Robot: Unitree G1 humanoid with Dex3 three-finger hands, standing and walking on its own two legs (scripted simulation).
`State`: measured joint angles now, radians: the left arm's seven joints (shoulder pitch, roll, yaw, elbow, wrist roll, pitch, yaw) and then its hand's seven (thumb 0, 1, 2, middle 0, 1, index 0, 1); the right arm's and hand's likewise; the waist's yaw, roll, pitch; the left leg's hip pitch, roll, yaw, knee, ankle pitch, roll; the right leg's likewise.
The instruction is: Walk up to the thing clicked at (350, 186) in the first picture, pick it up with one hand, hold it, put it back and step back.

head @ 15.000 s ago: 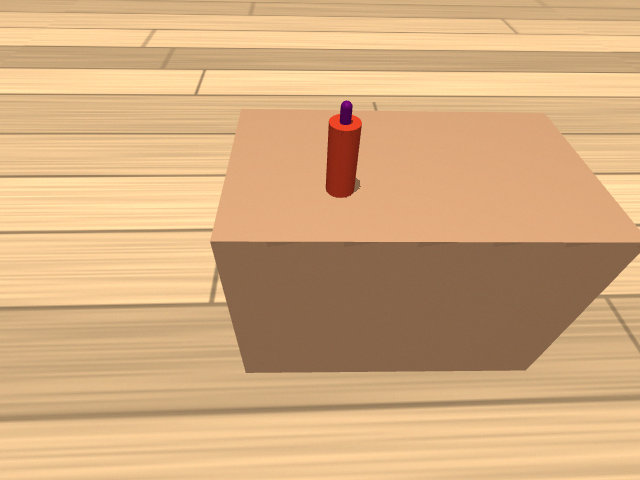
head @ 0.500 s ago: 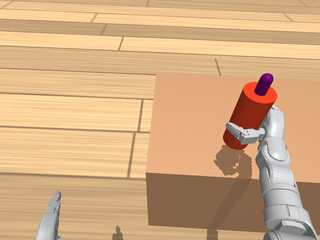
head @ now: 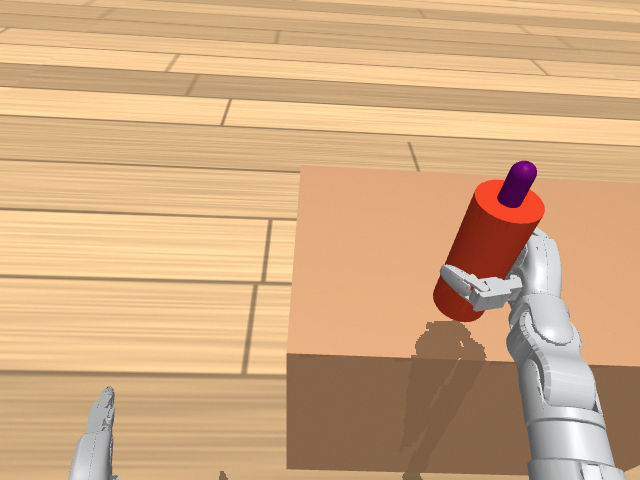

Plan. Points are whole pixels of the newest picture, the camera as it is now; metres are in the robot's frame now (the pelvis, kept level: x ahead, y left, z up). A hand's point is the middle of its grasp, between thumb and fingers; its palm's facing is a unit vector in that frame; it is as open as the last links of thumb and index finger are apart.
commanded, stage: lift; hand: right
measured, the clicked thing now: (486, 244) +0.36 -0.17 +0.17
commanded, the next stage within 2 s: hold in 0.20 s
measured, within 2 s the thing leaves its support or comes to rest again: neither
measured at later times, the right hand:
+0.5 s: hand (492, 265) +0.33 -0.18 +0.16, palm faces +0.20 +0.98 -0.02, open 9.9 cm
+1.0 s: hand (502, 262) +0.32 -0.18 +0.18, palm faces +0.20 +0.98 -0.03, open 9.9 cm
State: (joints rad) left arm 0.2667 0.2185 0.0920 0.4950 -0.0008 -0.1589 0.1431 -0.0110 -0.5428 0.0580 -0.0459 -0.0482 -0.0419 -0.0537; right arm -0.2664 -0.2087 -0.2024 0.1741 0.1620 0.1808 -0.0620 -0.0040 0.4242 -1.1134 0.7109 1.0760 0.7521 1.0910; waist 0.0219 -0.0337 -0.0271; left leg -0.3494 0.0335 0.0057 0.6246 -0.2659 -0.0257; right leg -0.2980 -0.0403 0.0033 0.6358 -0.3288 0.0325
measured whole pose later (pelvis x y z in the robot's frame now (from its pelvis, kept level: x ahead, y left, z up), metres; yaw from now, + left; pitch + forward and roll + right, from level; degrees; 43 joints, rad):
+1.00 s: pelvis -0.01 +0.00 +0.00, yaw -1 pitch -3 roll +0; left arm 0.23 0.22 0.10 0.60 0.00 -0.24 0.14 -0.01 -0.55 0.06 -0.06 -0.05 -0.05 -0.06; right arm -0.19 -0.21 -0.22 -0.10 0.19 0.42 -0.05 0.00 0.42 -1.12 0.71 1.08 0.75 1.10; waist 0.01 -0.06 -0.02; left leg -0.28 0.04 0.03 0.59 -0.25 -0.02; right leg -0.24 -0.04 0.02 0.60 -0.30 0.04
